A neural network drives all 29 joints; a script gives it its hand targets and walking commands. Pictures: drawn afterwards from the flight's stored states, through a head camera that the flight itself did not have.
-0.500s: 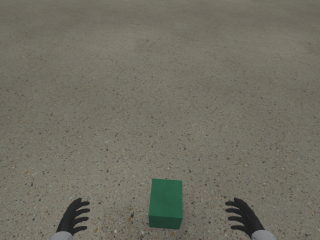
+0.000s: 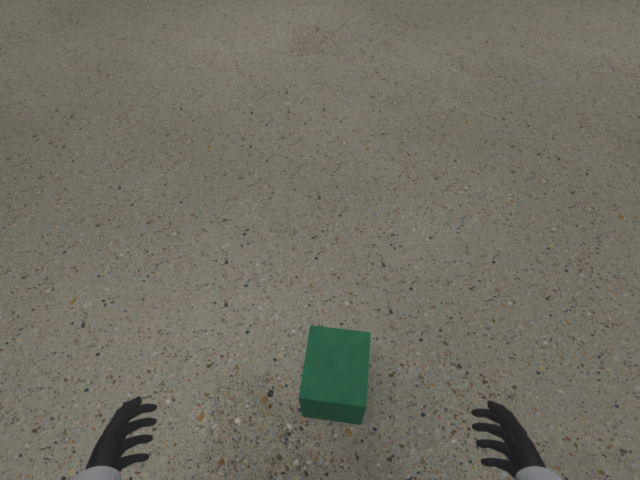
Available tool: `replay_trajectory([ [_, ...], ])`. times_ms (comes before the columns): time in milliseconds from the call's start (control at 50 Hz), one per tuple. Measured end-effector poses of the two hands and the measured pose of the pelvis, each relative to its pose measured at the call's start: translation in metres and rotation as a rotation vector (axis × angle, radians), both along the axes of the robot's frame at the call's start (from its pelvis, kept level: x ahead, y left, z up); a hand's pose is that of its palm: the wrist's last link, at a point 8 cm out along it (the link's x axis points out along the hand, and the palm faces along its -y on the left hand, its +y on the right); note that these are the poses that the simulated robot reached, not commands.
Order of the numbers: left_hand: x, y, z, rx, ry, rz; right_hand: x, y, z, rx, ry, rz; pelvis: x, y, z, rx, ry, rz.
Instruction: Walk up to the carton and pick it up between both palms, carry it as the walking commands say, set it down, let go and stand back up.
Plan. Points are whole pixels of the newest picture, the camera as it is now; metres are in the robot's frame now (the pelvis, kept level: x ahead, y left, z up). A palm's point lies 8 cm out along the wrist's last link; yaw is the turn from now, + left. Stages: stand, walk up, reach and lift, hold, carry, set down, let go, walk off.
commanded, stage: stand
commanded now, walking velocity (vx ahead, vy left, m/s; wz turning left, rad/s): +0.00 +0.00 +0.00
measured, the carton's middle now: (335, 375) +0.45 -0.03 -0.67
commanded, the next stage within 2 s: none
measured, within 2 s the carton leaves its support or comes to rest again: neither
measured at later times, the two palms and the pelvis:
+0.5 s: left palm (106, 414) +0.22 +0.29 -0.07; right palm (513, 436) +0.18 -0.25 -0.10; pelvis +0.06 +0.01 +0.00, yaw -1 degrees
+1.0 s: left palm (90, 463) +0.16 +0.28 -0.06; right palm (531, 468) +0.15 -0.25 -0.10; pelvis +0.01 +0.00 +0.00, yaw +1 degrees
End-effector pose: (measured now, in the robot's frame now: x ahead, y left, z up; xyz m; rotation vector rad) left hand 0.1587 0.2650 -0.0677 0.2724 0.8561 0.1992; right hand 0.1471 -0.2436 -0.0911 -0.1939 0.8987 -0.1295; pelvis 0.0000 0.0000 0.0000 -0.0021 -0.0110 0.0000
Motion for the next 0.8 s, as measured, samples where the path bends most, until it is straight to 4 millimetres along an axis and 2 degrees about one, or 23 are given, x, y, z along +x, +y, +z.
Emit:
replay_trajectory([
  [100,0.018,0.013,-0.002,0.039,0.027,-0.008,0.008,0.000,-0.011,-0.012,0.053,-0.007,0.020,0.002,-0.001,-0.002,0.042,0.001],
  [220,0.036,0.019,-0.009,0.044,0.063,-0.006,0.020,0.002,-0.018,-0.019,0.088,-0.019,0.041,0.007,-0.001,-0.003,0.071,-0.006],
  [400,0.051,0.022,-0.007,0.048,0.076,0.005,0.030,0.001,-0.016,-0.032,0.106,-0.038,0.059,0.009,0.004,-0.003,0.075,-0.010],
  [560,0.060,0.019,-0.003,0.053,0.033,-0.001,0.038,-0.005,-0.015,-0.037,0.056,-0.043,0.062,0.005,0.000,0.006,0.070,-0.014],
  [660,0.052,0.017,-0.005,0.056,0.032,0.007,0.033,-0.007,-0.018,-0.033,0.054,-0.040,0.057,0.002,-0.002,0.010,0.062,-0.009],
  [800,0.040,0.013,0.005,0.066,-0.001,0.006,0.021,-0.012,-0.012,-0.028,0.020,-0.042,0.042,-0.002,0.002,0.016,0.031,-0.011],
])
